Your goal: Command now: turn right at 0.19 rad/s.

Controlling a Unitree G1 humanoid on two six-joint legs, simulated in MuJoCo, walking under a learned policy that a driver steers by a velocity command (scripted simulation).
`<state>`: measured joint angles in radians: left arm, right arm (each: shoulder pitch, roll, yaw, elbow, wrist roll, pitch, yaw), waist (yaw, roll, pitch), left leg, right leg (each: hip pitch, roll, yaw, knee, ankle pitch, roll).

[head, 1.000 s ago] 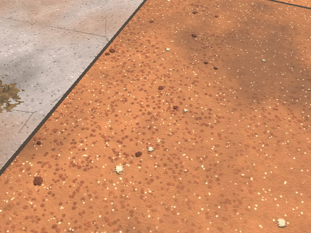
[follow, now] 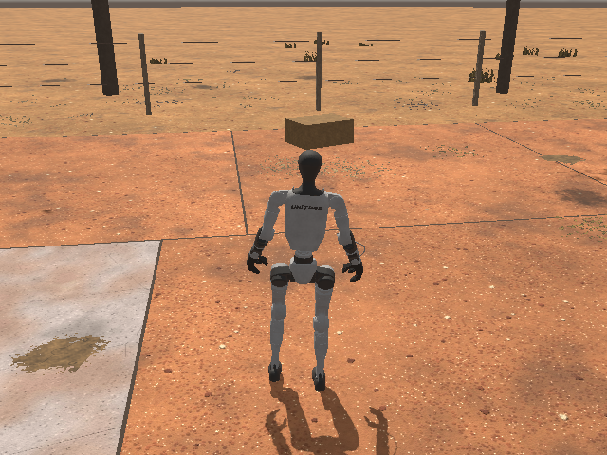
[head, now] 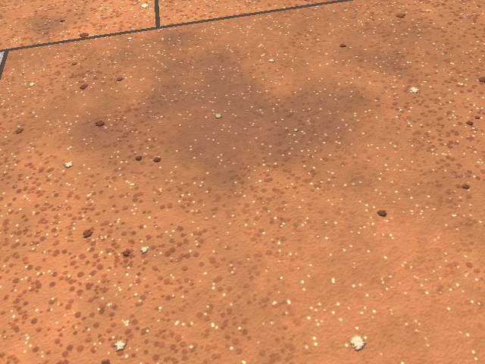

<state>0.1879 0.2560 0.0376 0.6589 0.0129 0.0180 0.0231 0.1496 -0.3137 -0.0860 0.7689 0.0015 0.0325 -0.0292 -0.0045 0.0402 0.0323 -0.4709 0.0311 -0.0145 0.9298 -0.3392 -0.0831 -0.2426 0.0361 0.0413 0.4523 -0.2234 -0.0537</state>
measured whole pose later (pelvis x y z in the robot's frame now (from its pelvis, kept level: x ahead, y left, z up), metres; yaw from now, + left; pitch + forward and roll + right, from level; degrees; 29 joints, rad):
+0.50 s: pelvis +0.01 +0.03 -0.01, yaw -1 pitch -2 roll +0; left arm 0.20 0.25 0.05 0.84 0.01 0.02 0.03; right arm 0.16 -0.24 -0.02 0.88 -0.01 -0.02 -0.01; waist 0.00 0.00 0.04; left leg -0.19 0.01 0.00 0.50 -0.28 -0.01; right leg -0.20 0.03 0.06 0.50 -0.27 -0.01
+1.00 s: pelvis +0.06 +0.00 -0.01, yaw -1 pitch +0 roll +0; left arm 0.31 0.23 0.07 1.01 -0.01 -0.09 0.00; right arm 0.27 -0.28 -0.04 0.99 0.04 -0.05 -0.01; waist 0.02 0.04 0.00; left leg -0.29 0.01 -0.04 0.85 -0.45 0.03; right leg -0.18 0.03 -0.03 0.50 -0.32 -0.05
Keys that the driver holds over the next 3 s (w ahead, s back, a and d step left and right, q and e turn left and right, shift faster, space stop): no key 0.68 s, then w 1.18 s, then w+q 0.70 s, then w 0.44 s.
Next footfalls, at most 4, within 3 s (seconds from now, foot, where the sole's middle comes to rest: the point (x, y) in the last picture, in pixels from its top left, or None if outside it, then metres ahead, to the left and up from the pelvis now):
0.14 left None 0.04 0.15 -0.78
1.38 left None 0.43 0.14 -0.78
1.92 right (302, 275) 0.74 -0.10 -0.78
2.46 left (213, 209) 1.00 0.18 -0.78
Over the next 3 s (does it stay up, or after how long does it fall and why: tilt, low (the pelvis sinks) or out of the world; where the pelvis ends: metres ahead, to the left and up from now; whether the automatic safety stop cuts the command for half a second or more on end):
stays up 1.18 0.15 -0.02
